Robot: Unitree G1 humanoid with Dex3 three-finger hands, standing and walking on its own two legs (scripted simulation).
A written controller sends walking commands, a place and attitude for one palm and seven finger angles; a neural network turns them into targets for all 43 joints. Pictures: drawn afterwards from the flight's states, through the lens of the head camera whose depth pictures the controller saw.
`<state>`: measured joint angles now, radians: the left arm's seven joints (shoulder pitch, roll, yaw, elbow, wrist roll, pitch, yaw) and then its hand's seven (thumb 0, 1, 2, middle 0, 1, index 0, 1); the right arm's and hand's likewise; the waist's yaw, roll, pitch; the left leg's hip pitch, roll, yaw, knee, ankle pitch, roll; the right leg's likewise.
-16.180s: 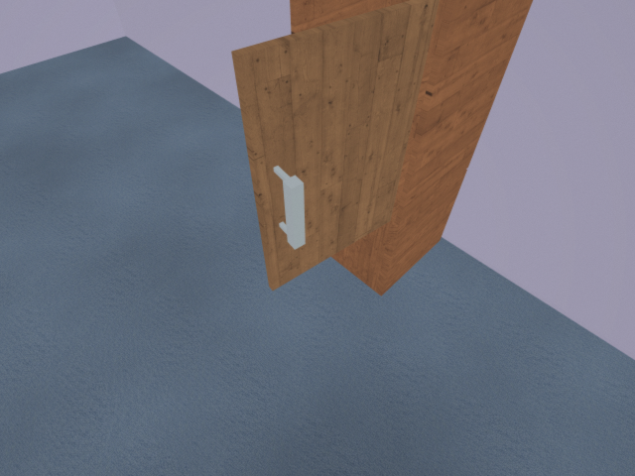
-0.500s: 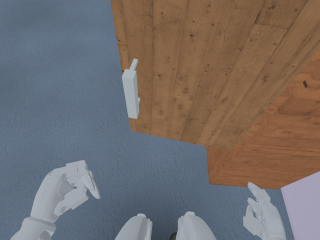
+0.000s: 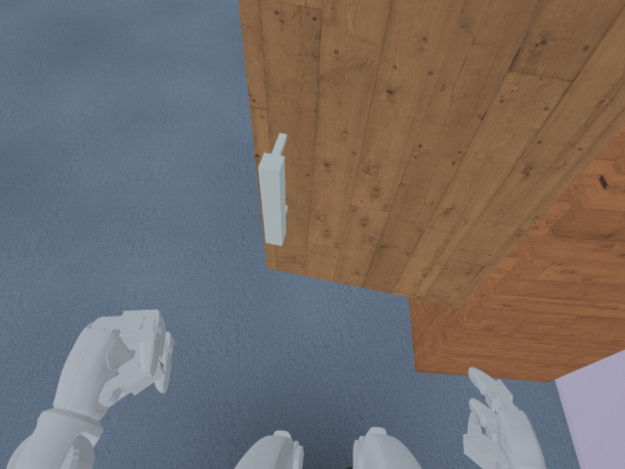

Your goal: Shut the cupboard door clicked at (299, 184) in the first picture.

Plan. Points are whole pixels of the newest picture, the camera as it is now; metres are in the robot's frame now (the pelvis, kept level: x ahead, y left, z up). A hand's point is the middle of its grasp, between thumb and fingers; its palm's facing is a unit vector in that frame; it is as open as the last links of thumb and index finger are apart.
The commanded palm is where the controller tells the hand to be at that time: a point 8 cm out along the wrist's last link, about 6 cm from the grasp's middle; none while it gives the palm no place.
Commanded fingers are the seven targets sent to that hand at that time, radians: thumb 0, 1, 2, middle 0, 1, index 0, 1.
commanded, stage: raise the hand and make a fist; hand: left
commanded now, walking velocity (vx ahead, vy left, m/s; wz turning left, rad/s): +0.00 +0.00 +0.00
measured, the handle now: (278, 192) +0.48 +0.09 +0.04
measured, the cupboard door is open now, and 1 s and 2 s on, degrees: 82 82 82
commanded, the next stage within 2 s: bring the fist close to the handle in 0.28 s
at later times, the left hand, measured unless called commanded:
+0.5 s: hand (173, 367) +0.22 +0.17 +0.05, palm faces -0.12 -0.99 -0.03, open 3.1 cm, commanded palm +0.22 +0.22 +0.05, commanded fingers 0.00 0.90 0.90 -1.30 -1.50 -1.30 -1.50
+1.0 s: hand (245, 294) +0.32 +0.11 +0.04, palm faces -0.17 -0.98 -0.01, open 3.1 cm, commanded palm +0.31 +0.16 +0.05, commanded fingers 0.00 0.90 0.90 -1.30 -1.50 -1.30 -1.50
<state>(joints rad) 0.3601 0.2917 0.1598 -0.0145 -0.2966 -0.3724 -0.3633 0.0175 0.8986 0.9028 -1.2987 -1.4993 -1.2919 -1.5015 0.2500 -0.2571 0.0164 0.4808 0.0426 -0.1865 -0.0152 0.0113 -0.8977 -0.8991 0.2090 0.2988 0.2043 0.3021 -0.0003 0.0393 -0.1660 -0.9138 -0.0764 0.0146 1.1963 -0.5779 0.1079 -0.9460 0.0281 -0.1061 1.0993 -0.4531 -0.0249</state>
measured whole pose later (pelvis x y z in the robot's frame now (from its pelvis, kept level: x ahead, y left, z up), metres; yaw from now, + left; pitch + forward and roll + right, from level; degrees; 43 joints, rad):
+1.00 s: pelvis +0.01 -0.03 +0.00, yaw +0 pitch +19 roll -3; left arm -0.01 0.25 0.05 0.23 -0.22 -0.33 -0.24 0.02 0.90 0.90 -1.30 -1.50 -1.29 -1.50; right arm 0.26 -0.26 0.02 0.52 0.04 -0.11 -0.01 0.01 -0.90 -0.90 0.21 0.30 0.20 0.30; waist -0.04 0.03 -0.16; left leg -0.93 -0.07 0.01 1.17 -0.57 0.09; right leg -0.98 0.04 -0.11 1.10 -0.46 -0.06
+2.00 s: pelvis +0.00 -0.03 +0.01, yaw +0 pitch +20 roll -1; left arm -0.40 0.21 0.07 0.69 -0.15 -0.45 -0.16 0.02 0.90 0.90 -1.30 -1.50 -1.30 -1.50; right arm 0.24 -0.25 0.01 0.57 0.03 -0.01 0.01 0.01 -0.90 -0.90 0.21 0.30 0.20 0.30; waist -0.07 0.01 -0.15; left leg -0.94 -0.06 0.03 1.14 -0.54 0.08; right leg -1.00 0.04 -0.09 1.09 -0.43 -0.07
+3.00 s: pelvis +0.00 -0.02 -0.01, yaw -1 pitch +26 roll -4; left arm -0.99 0.32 0.08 1.15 -0.09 -0.39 -0.29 0.02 0.91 0.92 -1.30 -1.50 -1.29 -1.50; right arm 0.36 -0.26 0.02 0.63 0.00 0.05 0.04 0.00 -0.90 -0.90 0.21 0.30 0.20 0.30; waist -0.20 0.05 -0.14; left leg -1.11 -0.06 0.02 1.22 -0.57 0.10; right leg -1.15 0.04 -0.11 1.13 -0.44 -0.05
